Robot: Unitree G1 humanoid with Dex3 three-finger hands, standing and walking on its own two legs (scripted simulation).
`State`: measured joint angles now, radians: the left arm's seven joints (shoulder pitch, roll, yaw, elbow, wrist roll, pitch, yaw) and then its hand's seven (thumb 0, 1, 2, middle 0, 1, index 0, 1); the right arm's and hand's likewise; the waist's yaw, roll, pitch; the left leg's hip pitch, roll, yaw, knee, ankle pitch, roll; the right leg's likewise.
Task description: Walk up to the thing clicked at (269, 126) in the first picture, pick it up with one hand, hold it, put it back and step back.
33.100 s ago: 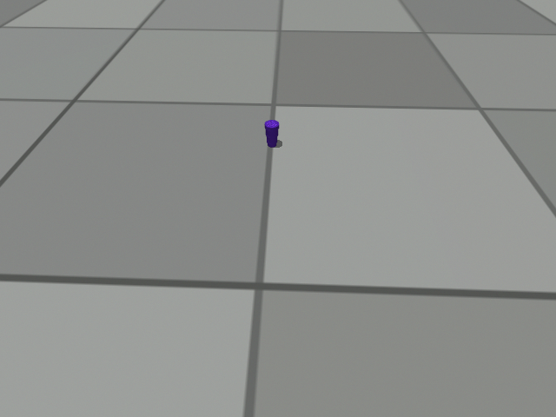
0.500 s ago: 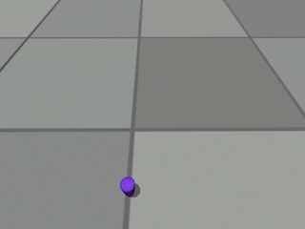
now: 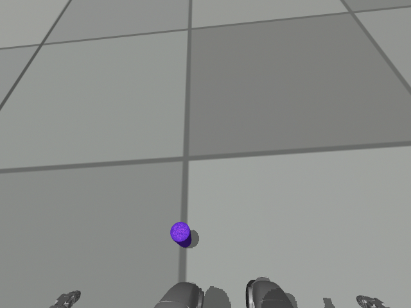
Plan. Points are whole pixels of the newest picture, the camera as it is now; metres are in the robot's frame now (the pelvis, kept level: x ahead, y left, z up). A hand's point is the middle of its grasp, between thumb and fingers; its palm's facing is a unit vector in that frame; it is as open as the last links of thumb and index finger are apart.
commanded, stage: walk up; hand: left
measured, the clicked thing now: (182, 236) +0.45 +0.18 -0.67
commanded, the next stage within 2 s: none
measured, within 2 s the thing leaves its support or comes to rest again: neither
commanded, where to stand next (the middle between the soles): +0.12 -0.01 m, yaw -3 degrees
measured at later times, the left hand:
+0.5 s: hand out of the picture -0.01 +0.31 -0.15, palm faces -0.05 -0.94 -0.34, open 7.4 cm
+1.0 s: hand out of the picture +0.09 +0.31 -0.15, palm faces -0.03 -0.93 -0.37, open 7.4 cm
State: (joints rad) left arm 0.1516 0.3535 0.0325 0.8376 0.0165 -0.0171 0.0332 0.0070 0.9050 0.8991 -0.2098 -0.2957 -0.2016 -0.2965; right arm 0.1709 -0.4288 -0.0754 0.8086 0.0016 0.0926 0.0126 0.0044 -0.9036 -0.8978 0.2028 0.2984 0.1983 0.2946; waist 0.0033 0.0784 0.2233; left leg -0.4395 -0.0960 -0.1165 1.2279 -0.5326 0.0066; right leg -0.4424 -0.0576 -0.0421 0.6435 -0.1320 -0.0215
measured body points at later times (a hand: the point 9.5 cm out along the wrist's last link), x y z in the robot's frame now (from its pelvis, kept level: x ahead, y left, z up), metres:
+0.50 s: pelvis -0.04 +0.03 +0.02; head -0.02 +0.05 +0.47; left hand -0.01 +0.35 -0.12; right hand +0.00 -0.30 -0.08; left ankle -0.07 +0.15 -0.71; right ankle -0.04 -0.11 -0.69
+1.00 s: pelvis +0.01 +0.04 +0.00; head +0.05 +0.05 +0.45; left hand +0.10 +0.36 -0.12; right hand +0.11 -0.26 -0.11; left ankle +0.13 +0.14 -0.71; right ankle -0.04 -0.10 -0.70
